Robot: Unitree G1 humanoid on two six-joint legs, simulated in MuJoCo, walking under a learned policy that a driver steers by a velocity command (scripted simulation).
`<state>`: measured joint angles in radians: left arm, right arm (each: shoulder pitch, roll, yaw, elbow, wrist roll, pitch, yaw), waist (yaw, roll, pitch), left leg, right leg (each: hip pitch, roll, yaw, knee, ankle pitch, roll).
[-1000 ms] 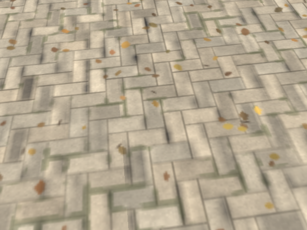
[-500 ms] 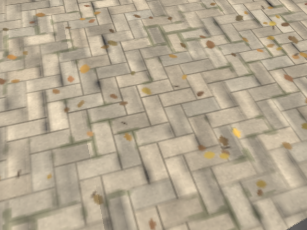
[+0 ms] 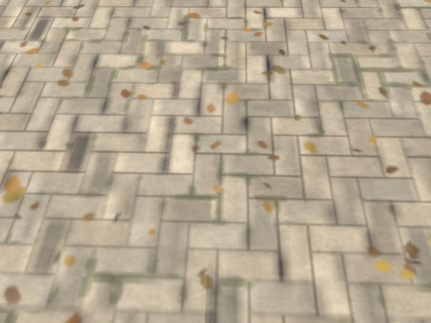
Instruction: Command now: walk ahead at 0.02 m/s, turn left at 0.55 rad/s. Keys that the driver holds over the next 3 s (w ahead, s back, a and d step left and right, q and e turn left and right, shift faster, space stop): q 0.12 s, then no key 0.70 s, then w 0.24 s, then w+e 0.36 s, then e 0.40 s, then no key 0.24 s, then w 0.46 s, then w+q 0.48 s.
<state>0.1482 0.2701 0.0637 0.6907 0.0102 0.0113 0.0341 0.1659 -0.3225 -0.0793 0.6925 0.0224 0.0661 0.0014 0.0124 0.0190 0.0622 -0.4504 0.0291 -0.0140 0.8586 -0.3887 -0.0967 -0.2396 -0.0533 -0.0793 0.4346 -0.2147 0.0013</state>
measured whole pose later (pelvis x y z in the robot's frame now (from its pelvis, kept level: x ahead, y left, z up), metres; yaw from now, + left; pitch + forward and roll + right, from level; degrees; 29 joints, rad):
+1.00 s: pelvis +0.03 +0.03 -0.01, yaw +10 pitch -1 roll +0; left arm 0.27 0.25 0.03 0.89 -0.02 -0.04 0.03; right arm 0.24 -0.26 -0.05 0.89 0.02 -0.02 -0.01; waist 0.00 -0.01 0.00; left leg -0.26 -0.03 -0.02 0.65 -0.41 0.05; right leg -0.18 -0.01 0.02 0.54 -0.35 -0.01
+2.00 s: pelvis +0.40 +0.04 -0.01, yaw -17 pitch +3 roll +0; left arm 0.19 0.30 0.06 0.70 0.00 0.03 0.03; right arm 0.16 -0.28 -0.04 0.70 -0.01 -0.03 -0.03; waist 0.03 0.01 0.01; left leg -0.45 0.01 -0.10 0.64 -0.23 -0.08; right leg -0.33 0.16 0.17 0.53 -0.23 -0.07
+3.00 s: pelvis +0.78 -0.03 +0.00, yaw -6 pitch +1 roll +1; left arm 0.20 0.30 0.03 0.71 0.01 -0.10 0.00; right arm 0.29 -0.29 -0.06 0.68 0.00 -0.06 0.03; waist -0.02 -0.02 0.05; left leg -0.26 -0.13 -0.04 0.38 -0.13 0.11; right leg -0.58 -0.09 0.08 1.10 -0.30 0.02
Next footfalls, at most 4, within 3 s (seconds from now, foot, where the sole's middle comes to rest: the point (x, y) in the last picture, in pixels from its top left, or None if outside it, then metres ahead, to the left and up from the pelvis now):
0.10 left None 0.04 0.14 -0.78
0.52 right None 0.07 -0.10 -0.78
1.52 right None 0.43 -0.05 -0.78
2.02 left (185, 293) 0.53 0.15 -0.78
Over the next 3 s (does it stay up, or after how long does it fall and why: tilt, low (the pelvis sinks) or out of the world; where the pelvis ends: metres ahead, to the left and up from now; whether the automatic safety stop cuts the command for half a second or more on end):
stays up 0.78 -0.03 0.00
